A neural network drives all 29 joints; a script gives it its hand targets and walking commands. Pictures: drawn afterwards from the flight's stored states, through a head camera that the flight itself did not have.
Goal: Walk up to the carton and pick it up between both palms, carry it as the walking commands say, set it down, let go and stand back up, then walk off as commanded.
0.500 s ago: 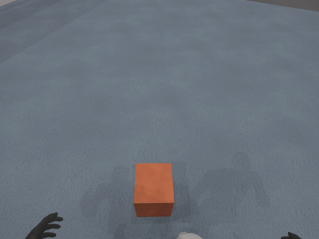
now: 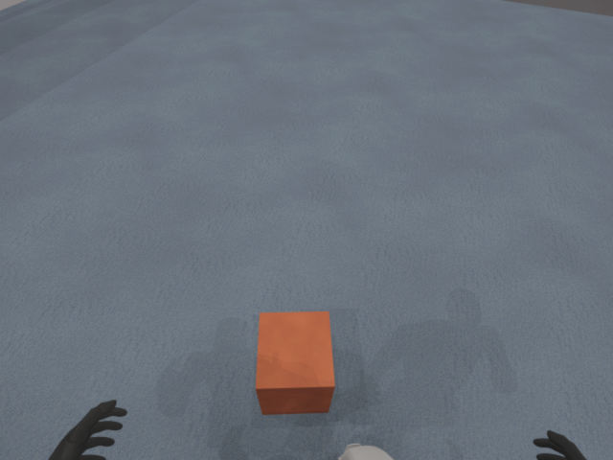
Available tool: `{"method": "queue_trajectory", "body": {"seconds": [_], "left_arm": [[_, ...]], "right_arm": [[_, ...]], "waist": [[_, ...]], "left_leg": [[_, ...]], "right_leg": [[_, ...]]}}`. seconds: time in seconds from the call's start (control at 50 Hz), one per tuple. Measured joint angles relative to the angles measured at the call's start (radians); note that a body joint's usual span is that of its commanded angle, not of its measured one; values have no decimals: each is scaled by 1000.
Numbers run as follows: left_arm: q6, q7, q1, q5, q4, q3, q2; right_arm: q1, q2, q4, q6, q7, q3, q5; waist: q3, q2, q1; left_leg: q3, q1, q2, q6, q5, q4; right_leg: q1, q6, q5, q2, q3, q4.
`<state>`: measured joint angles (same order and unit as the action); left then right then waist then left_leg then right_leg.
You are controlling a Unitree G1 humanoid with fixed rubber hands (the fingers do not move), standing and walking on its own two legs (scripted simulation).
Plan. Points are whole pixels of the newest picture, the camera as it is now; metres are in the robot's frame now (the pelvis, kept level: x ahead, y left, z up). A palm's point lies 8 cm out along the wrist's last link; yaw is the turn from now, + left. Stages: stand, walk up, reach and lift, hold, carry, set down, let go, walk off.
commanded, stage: reach and lift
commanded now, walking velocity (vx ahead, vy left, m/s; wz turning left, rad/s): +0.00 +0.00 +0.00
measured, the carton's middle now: (294, 364) +0.46 +0.04 -0.61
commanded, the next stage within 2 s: none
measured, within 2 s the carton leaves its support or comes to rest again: neither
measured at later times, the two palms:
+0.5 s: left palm (134, 391) +0.23 +0.27 -0.10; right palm (511, 405) +0.22 -0.28 -0.08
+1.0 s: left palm (179, 331) +0.34 +0.24 -0.14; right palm (447, 329) +0.36 -0.24 -0.14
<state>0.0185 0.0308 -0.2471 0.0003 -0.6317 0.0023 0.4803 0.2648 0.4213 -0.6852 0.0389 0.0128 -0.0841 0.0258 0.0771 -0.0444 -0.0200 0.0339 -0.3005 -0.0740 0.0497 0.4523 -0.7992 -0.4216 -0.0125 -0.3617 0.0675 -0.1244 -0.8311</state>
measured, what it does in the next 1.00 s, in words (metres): stands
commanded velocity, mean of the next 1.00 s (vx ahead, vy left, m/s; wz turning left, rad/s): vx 0.00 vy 0.00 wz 0.00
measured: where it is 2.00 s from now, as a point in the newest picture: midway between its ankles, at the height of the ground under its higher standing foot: outside the picture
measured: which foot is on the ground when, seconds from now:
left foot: down 0.00-1.00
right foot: down 0.00-1.00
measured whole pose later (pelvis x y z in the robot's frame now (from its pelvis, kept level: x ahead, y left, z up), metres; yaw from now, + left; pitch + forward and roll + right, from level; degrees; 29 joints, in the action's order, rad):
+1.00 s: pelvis -0.03 -0.01 -0.03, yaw +2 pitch +35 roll +3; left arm -0.07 0.04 0.55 0.05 -0.64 0.11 0.36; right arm -0.58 0.29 -0.63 -0.09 0.03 -0.14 -0.04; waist -0.01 -0.03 -0.02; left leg 0.02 -1.15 -0.06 0.07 0.30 -0.83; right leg -1.25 0.00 -0.19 0.06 -0.12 -0.83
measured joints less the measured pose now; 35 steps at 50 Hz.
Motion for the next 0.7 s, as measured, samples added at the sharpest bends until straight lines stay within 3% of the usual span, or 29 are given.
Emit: {"method": "queue_trajectory", "body": {"seconds": [0.1, 0.26, 0.5, 0.7], "left_arm": [[-21, 25, 85, 43, 0, 9, -58], [-32, 26, 172, 62, 0, 28, -107], [-37, 21, 324, 62, 0, 28, -117], [-37, 6, 462, 62, 0, 40, -119]], "right_arm": [[-86, -64, 58, -38, -34, -21, 24], [-176, -120, 86, -50, -34, -50, 48], [-317, -123, 86, -62, -11, -54, 21], [-455, -129, 87, -62, -5, -54, -22]], "waist": [[111, 0, 0], [195, 2, 0], [117, 11, 0], [-10, 11, 0]], "left_leg": [[-2, -3, 8, 10, -19, 0], [-3, -38, 8, 7, -28, 0], [-3, -191, 8, 7, -29, 0], [-5, -446, 10, 9, -60, -5]], "right_leg": [[2, 0, 18, -7, 0, 7], [-31, 10, 30, -9, 0, 12], [-183, 15, 32, -9, 0, 12], [-436, 15, 67, -9, 0, 12]]}}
